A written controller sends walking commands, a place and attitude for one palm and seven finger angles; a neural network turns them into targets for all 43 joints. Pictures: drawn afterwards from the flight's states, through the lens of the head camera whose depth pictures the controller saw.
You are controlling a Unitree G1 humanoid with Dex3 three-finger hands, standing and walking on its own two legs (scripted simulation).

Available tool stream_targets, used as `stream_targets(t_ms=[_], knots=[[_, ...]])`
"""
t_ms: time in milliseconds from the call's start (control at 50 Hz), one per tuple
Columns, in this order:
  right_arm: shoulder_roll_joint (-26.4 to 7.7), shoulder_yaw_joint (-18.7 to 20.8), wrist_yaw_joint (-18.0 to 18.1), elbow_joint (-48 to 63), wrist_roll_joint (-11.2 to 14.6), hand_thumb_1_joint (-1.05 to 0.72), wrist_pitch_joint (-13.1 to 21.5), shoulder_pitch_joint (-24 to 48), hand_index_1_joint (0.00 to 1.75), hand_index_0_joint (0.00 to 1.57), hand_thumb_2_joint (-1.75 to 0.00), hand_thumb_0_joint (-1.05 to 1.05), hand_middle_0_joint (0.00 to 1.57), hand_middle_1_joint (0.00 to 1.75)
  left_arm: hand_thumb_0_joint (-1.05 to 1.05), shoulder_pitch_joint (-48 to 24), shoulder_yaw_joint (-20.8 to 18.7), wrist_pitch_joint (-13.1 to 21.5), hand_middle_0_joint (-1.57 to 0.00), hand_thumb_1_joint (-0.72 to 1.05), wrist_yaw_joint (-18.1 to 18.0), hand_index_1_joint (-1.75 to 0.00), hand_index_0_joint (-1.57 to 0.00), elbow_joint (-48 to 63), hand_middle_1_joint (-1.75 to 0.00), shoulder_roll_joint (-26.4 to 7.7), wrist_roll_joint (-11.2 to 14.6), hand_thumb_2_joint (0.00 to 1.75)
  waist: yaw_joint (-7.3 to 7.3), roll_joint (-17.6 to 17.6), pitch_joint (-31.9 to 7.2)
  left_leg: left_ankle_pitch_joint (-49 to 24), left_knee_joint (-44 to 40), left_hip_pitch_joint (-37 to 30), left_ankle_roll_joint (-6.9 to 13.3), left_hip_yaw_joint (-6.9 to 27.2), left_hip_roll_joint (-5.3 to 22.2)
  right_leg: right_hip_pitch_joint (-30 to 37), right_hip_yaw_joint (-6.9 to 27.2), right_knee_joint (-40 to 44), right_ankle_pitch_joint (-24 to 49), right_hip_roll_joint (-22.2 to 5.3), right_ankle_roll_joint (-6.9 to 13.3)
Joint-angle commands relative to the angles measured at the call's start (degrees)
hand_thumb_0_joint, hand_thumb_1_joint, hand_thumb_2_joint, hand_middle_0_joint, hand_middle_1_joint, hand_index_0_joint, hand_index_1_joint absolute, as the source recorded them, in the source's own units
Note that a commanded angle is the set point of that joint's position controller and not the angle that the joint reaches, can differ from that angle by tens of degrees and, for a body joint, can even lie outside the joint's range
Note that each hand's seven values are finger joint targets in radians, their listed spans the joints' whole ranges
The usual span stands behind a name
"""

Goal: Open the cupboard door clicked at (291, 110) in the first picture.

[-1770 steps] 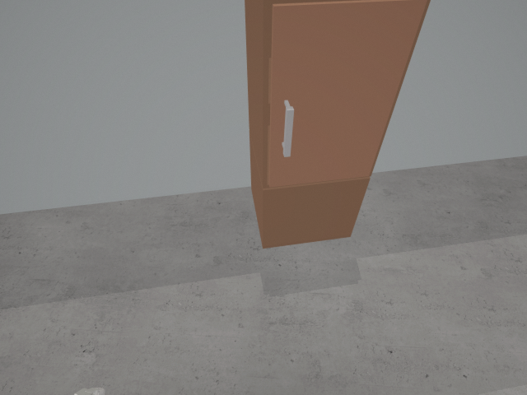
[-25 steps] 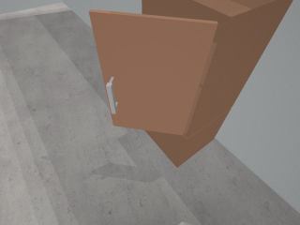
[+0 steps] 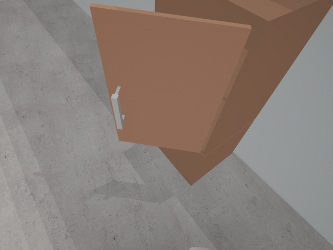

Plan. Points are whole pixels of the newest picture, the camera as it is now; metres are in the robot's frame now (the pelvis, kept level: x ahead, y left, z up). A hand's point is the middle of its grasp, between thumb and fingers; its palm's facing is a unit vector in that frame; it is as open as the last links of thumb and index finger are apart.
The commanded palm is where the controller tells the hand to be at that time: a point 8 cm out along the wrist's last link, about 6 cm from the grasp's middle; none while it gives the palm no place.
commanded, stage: come to a stop and stand still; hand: left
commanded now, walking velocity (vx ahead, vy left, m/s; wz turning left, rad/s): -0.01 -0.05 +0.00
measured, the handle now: (119, 108) +0.56 +0.19 -0.08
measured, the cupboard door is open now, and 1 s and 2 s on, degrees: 45 45 45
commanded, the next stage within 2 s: look again from close up in 1.16 s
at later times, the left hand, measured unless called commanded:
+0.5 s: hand out of the picture +0.02 +0.20 -0.17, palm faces +0.05 -0.96 -0.28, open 7.3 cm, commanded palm none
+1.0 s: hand out of the picture -0.09 +0.20 -0.17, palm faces +0.01 -0.96 -0.27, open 7.3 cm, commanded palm none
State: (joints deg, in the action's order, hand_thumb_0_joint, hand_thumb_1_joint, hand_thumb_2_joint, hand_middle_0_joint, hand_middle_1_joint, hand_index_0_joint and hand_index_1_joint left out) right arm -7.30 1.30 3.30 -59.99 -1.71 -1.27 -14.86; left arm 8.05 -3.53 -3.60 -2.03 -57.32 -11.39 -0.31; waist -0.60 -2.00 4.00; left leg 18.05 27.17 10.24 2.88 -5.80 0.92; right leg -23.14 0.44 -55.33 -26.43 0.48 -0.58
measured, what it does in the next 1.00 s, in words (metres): steps on the spot: right foot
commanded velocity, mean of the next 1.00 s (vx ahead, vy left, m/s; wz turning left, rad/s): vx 0.00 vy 0.00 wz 0.00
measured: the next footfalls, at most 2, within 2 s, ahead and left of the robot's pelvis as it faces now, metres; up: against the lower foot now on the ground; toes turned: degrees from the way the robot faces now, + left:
right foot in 0.16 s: -0.01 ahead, -0.16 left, +0.00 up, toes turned -2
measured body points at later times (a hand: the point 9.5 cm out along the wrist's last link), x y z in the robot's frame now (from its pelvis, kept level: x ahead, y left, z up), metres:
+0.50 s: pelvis -0.05 -0.03 -0.01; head -0.07 -0.02 +0.44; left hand +0.01 +0.25 -0.15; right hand +0.08 -0.31 -0.11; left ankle -0.03 +0.08 -0.74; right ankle -0.05 -0.15 -0.74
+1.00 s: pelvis -0.09 -0.02 +0.00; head -0.10 +0.00 +0.45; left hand -0.09 +0.26 -0.15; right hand -0.09 -0.29 -0.14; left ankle -0.03 +0.08 -0.74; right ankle -0.05 -0.15 -0.74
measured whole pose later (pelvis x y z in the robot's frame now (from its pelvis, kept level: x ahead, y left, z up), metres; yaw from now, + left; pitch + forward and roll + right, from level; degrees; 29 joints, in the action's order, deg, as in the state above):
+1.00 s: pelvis -0.09 -0.02 +0.00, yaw +1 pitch -2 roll -1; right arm -15.2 1.1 0.0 -62.8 -1.2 -0.6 -18.0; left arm 18.9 -0.5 -0.2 -0.7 -61.2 -15.9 -1.0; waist -0.4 -0.7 -0.1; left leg 9.0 26.0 15.2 1.7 -1.9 -0.2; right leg -12.2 -1.7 -24.9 -10.7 -1.8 -1.2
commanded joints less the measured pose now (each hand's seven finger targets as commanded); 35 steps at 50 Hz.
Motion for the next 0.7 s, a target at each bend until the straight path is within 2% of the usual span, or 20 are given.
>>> stream_targets(t_ms=[0, 60, 80, 100, 120, 140, 160, 180, 200, 220, 240, 280, 320, 340, 360, 380, 400, 420, 560, 680], knots=[[-10.41, 2.46, 0.26, 1.47, 0.1, -0.9, 1.08, -3.74, 0.3, 0.2, -0.9, 0.0, 0.2, 0.3, 0.0, 0.08, 0.04, 1.0, -0.2, 0.9, 0.32, -0.3, -0.2, 3.64, -0.3, -2.34, -0.4, 0.9, -1.04, 10.78, -4.85, -48.39, -4.59, -8.6, 6.78, 9.14, 15.42, -1.03, -0.64, 6.5, 0.16, -1.3, -0.46], [-11.57, 3.05, -0.1, 0.83, 0.24, -0.9, 1.05, -4.62, 0.3, 0.2, -0.9, 0.0, 0.2, 0.3, 0.0, 1.28, 0.4, 1.47, -0.2, 0.9, 0.41, -0.3, -0.2, 3.26, -0.3, -2.15, -0.39, 0.9, -1.53, 12.88, -6.67, -47.38, -3.78, -10.17, 6.33, 9.91, 15.41, 3.52, -2.79, 16.11, 2.23, -1.52, 0.05], [-17.09, 3.44, -0.21, 5.86, 0.5, -0.9, 1.33, -1.51, 0.3, 0.2, -0.9, 0.0, 0.2, 0.3, 0.0, 6.13, 1.34, 2.95, -0.2, 0.9, 0.03, -0.3, -0.2, 6.42, -0.3, -12.34, -1.02, 0.9, 0.71, 9.32, -5.6, -47.48, -1.09, -8.71, 2.96, 10.91, 11.76, 6.35, -2.16, 27.03, 7.27, -0.68, 0.55], [-15.84, 4.6, -0.53, 8.63, 0.37, -0.9, 2.72, 1.49, 0.3, 0.2, -0.9, 0.0, 0.2, 0.3, 0.0, 9.95, 0.38, 3.32, -0.2, 0.9, 0.2, -0.3, -0.2, 6.58, -0.3, -5.95, -1.03, 0.9, 2.41, 0.64, -11.59, -40.94, 7.82, -8.19, 0.91, 7.41, 11.03, 8.15, -1.4, 32.47, 21.92, -3.07, 1.12], [-12.61, 4.48, -0.47, 9.38, 0.73, -0.9, 3.16, -1.52, 0.3, 0.2, -0.9, 0.0, 0.2, 0.3, 0.0, 9.51, 0.01, 3.8, -0.2, 0.9, -0.31, -0.3, -0.2, 6.95, -0.3, -8.29, -1.42, 0.9, 0.15, -2.24, -15.34, -32.18, 10.86, -0.21, -1.07, 5.56, 6.33, 17.03, 3.45, 28.27, 42.09, -6.93, 3.45], [-11.57, 4.27, -0.48, 10.34, 0.96, -0.9, 3.38, -2.14, 0.3, 0.2, -0.9, 0.0, 0.2, 0.3, 0.0, 8.97, -0.61, 4.23, -0.2, 0.9, -0.38, -0.3, -0.2, 7.9, -0.3, -10.05, -1.49, 0.9, -0.54, 0.42, -14.94, -19.5, 8.16, 5.08, -2.15, 3.73, 2.79, 20.77, 4.97, 24.26, 51.35, -10.78, 5.93], [-10.91, 4.45, -0.62, 10.91, 0.86, -0.9, 3.23, -0.65, 0.3, 0.2, -0.9, 0.0, 0.2, 0.3, 0.0, 8.22, -0.71, 4.11, -0.2, 0.9, -0.25, -0.3, -0.2, 8.92, -0.3, -11.26, -1.42, 0.9, -0.72, 4.04, -12.17, -17.32, 4.88, 5.31, -1.87, 3.92, 1.64, 18.71, 3.85, 22.23, 49.69, -10.67, 5.72], [-11.83, 4.49, -0.62, 11.05, 0.51, -0.9, 3.0, 0.86, 0.3, 0.2, -0.9, 0.0, 0.2, 0.3, 0.0, 9.26, -0.97, 4.43, -0.2, 0.9, -0.21, -0.3, -0.2, 8.89, -0.3, -12.15, -1.38, 0.9, 0.37, 1.98, -12.26, -22.31, 8.21, 5.02, -1.19, 3.16, 1.63, 18.21, 4.38, 21.99, 52.19, -9.48, 5.62], [-12.68, 4.66, -0.58, 11.6, 0.55, -0.9, 2.84, 1.9, 0.3, 0.2, -0.9, 0.0, 0.2, 0.3, 0.0, 10.33, -1.56, 4.61, -0.2, 0.9, -0.39, -0.3, -0.2, 8.85, -0.3, -13.42, -1.31, 0.9, 1.19, -2.97, -11.81, -21.73, 11.78, 7.48, -0.95, 2.84, 1.25, 19.63, 5.22, 21.88, 57.19, -9.72, 6.06], [-11.88, 4.33, -0.77, 12.69, 0.68, -0.9, 2.47, 3.65, 0.3, 0.2, -0.9, 0.0, 0.2, 0.3, 0.0, 11.7, -1.84, 4.6, -0.2, 0.9, -0.59, -0.3, -0.2, 8.84, -0.3, -13.17, -1.38, 0.9, 2.34, -8.88, -9.77, -5.88, 14.16, 13.49, -1.23, 2.55, -0.29, 22.61, 7.27, 23.08, 62.2, -11.48, 7.11], [-11.18, 4.28, -0.83, 13.51, 0.91, -0.9, 2.08, 5.5, 0.3, 0.2, -0.9, 0.0, 0.2, 0.3, 0.0, 12.33, -1.73, 4.62, -0.2, 0.9, -0.82, -0.3, -0.2, 8.77, -0.3, -13.14, -1.62, 0.9, 2.57, -11.42, -8.25, 5.96, 15.72, 17.29, -1.25, 3.26, -0.61, 24.33, 9.74, 23.58, 64.54, -13.66, 8.75], [-11.66, 4.06, -1.31, 14.03, 1.0, -0.9, 1.76, 6.33, 0.3, 0.2, -0.9, 0.0, 0.2, 0.3, 0.0, 9.78, -1.39, 4.94, -0.2, 0.9, -1.14, -0.3, -0.2, 10.15, -0.3, -13.43, -1.78, 0.9, 1.25, -6.8, -7.63, 6.2, 12.84, 14.98, -0.98, 4.81, -0.31, 21.11, 10.86, 24.79, 55.8, -13.99, 10.59], [-13.99, 4.42, -1.7, 12.51, 0.9, -0.9, 1.85, 3.47, 0.3, 0.2, -0.9, 0.0, 0.2, 0.3, 0.0, 4.36, -1.32, 4.97, -0.2, 0.9, -0.85, -0.3, -0.2, 11.93, -0.3, -15.16, -1.25, 0.9, -1.68, -4.93, -6.37, -6.22, 4.96, 4.53, -0.57, 5.33, 0.54, 10.78, 7.99, 25.96, 40.1, -11.1, 7.98], [-15.65, 4.39, -1.97, 12.05, 0.64, -0.9, 2.12, 3.5, 0.3, 0.2, -0.9, 0.0, 0.2, 0.3, 0.0, 3.5, -1.1, 4.94, -0.2, 0.9, -0.51, -0.3, -0.2, 12.05, -0.3, -14.77, -1.09, 0.9, -1.54, -2.33, -5.8, -13.42, 3.56, 0.79, 0.1, 7.15, 2.34, 6.72, 5.84, 26.6, 30.98, -8.41, 5.84], [-17.45, 4.53, -2.24, 11.67, 0.48, -0.9, 2.41, 4.9, 0.3, 0.2, -0.9, 0.0, 0.2, 0.3, 0.0, 3.11, -0.93, 4.65, -0.2, 0.9, -0.22, -0.3, -0.2, 11.91, -0.3, -14.75, -1.15, 0.9, -1.09, 3.19, -4.55, -17.35, 2.05, -0.04, 0.85, 9.01, 4.85, 4.83, 3.84, 26.44, 22.63, -5.87, 3.84], [-18.76, 4.44, -2.41, 11.56, 0.42, -0.9, 2.77, 6.1, 0.3, 0.2, -0.9, 0.0, 0.2, 0.3, 0.0, 3.59, -0.7, 4.63, -0.2, 0.9, -0.01, -0.3, -0.2, 11.16, -0.3, -14.53, -1.16, 0.9, -0.18, 7.07, -4.26, -19.59, 0.44, 0.71, 2.05, 10.71, 6.37, 6.12, 2.02, 26.91, 17.85, -4.41, 2.78], [-19.3, 4.3, -2.4, 11.52, 0.45, -0.9, 2.85, 7.68, 0.3, 0.2, -0.9, 0.0, 0.2, 0.3, 0.0, 4.54, -0.53, 4.7, -0.2, 0.9, 0.17, -0.3, -0.2, 10.07, -0.3, -14.72, -1.03, 0.9, 0.58, 7.41, -3.63, -18.48, -0.63, 2.24, 2.3, 11.44, 6.96, 7.65, 1.58, 28.13, 15.77, -4.12, 2.46], [-19.54, 4.05, -2.42, 11.64, 0.46, -0.9, 2.85, 8.51, 0.3, 0.2, -0.9, 0.0, 0.2, 0.3, 0.0, 4.86, -0.38, 4.79, -0.2, 0.9, 0.37, -0.3, -0.2, 9.18, -0.3, -15.01, -0.95, 0.9, 0.79, 5.45, -3.12, -15.36, -1.33, 3.68, 1.89, 11.35, 6.64, 8.86, 1.8, 29.55, 15.09, -4.38, 2.45], [-20.46, 2.88, -3.05, 10.07, 0.25, -0.9, 2.47, 8.29, 0.3, 0.2, -0.9, 0.0, 0.2, 0.3, 0.0, 3.54, 0.51, 4.96, -0.2, 0.9, 1.33, -0.3, -0.2, 6.34, -0.3, -16.57, -1.03, 0.9, 0.11, 3.86, -0.33, 5.69, -8.19, 7.01, -0.21, 11.8, 4.63, 7.57, 4.31, 36.21, 3.43, -6.04, 2.67], [-20.26, 2.35, -3.25, 7.87, 0.31, -0.9, 2.48, 5.83, 0.3, 0.2, -0.9, 0.0, 0.2, 0.3, 0.0, 5.47, 0.83, 4.9, -0.2, 0.9, 1.39, -0.3, -0.2, 4.31, -0.3, -16.25, -1.08, 0.9, 0.54, 2.71, -0.88, 8.02, -9.8, 7.99, -0.39, 12.05, 4.67, 8.04, 4.2, 37.8, 1.12, -6.59, 2.36]])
